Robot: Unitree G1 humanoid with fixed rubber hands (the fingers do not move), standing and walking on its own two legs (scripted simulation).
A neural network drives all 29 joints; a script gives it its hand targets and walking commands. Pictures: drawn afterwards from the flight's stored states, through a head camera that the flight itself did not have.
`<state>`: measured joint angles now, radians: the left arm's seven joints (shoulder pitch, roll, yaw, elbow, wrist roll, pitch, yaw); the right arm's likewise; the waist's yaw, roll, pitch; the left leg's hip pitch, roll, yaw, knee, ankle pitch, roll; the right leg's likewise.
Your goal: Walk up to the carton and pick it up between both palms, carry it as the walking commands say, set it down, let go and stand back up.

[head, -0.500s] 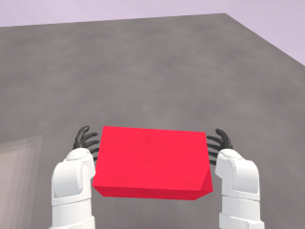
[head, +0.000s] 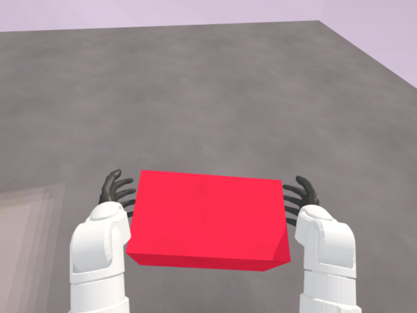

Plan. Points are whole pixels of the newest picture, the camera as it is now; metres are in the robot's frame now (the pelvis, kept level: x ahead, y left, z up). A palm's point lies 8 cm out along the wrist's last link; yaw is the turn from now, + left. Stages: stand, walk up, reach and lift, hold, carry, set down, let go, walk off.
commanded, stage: carry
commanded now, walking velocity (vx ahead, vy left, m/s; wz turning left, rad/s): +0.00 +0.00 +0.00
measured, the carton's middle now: (207, 224) +0.29 +0.00 -0.01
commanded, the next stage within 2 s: hold in 1.50 s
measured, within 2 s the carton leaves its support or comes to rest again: neither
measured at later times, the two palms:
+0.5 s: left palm (118, 208) +0.27 +0.16 +0.08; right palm (311, 209) +0.28 -0.18 +0.08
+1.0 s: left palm (126, 205) +0.28 +0.15 +0.08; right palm (314, 210) +0.29 -0.20 +0.07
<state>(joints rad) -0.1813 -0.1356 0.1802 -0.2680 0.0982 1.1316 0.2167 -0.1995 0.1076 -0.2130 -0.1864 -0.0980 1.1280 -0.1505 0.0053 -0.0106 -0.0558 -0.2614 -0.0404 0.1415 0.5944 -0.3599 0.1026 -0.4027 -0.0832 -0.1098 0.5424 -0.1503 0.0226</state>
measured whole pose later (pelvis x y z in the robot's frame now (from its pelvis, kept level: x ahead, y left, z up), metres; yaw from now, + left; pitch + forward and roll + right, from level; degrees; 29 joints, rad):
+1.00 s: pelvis +0.02 -0.02 +0.00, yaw +0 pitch +2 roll -1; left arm -0.13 -0.13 0.18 -0.23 0.12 1.01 0.15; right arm -0.16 0.11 -0.20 -0.16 -0.13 1.02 -0.09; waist 0.01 0.01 -0.07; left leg -0.25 -0.01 0.12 0.58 -0.37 0.06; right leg -0.39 -0.05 -0.14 0.53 -0.17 -0.01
